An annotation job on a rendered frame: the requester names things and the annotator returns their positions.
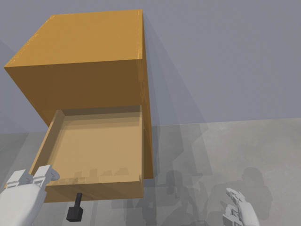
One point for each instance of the robot left hand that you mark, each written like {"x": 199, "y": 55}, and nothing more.
{"x": 24, "y": 196}

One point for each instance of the cabinet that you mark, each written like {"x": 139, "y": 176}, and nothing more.
{"x": 87, "y": 60}

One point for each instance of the robot right hand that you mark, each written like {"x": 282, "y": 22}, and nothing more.
{"x": 243, "y": 216}

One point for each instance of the handle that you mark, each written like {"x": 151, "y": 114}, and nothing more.
{"x": 75, "y": 213}

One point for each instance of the drawer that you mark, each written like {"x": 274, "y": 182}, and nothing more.
{"x": 96, "y": 151}

